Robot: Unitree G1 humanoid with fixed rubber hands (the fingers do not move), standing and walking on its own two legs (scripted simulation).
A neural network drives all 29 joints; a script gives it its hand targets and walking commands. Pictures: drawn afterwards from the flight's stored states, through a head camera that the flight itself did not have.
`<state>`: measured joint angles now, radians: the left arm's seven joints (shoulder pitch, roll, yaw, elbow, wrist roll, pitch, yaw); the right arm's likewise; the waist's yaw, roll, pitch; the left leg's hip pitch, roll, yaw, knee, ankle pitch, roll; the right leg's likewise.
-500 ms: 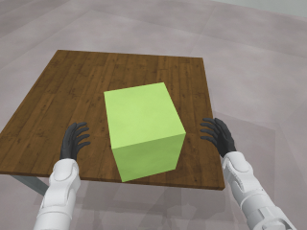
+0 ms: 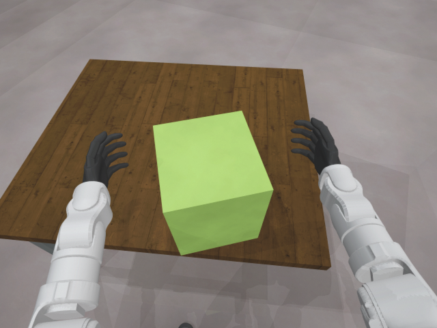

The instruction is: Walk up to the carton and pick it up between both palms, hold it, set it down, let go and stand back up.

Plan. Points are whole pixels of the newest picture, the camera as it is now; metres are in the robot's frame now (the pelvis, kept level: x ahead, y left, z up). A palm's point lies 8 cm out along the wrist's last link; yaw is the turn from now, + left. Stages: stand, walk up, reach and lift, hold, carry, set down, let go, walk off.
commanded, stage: reach and lift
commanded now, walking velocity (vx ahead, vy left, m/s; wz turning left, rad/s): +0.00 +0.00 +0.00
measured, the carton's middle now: (209, 186) +0.41 +0.09 -0.08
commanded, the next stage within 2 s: none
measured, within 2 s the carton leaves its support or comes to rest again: neither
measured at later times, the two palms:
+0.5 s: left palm (98, 167) +0.34 +0.28 +0.06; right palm (313, 139) +0.46 -0.11 +0.08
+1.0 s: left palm (114, 194) +0.34 +0.28 -0.03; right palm (296, 171) +0.45 -0.10 -0.02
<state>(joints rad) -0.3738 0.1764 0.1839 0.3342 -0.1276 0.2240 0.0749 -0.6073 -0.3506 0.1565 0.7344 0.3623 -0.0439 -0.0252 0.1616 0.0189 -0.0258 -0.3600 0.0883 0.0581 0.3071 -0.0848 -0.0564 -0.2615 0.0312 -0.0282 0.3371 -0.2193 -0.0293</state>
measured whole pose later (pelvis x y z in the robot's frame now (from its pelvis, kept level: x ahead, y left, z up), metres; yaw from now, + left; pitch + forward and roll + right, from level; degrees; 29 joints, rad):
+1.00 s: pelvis -0.02 +0.02 -0.03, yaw -1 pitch +27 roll -3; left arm -0.67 0.13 0.17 1.08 -0.13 -0.30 0.12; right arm -0.89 -0.30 0.08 1.33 0.27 -0.33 0.06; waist 0.21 0.01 -0.25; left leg -0.89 0.10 0.04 0.58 -0.15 -0.03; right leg -0.76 0.04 -0.04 0.55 -0.25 0.00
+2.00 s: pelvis -0.02 +0.02 -0.03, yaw -2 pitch +26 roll -2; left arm -0.71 -0.05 0.36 1.06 0.12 -0.33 0.18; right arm -0.95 -0.13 -0.18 1.37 -0.07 -0.37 -0.03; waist 0.21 0.01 -0.23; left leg -0.91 0.11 0.05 0.62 -0.16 -0.03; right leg -0.80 0.04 -0.02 0.62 -0.28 -0.01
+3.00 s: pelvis +0.00 +0.02 -0.02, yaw -1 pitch +23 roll -1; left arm -0.63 -0.11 0.61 1.00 0.36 -0.45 0.12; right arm -0.84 0.01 -0.56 1.29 -0.48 -0.53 -0.06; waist 0.15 0.00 -0.15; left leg -0.75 0.09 0.06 0.50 -0.14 -0.03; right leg -0.65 0.02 -0.02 0.51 -0.26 -0.01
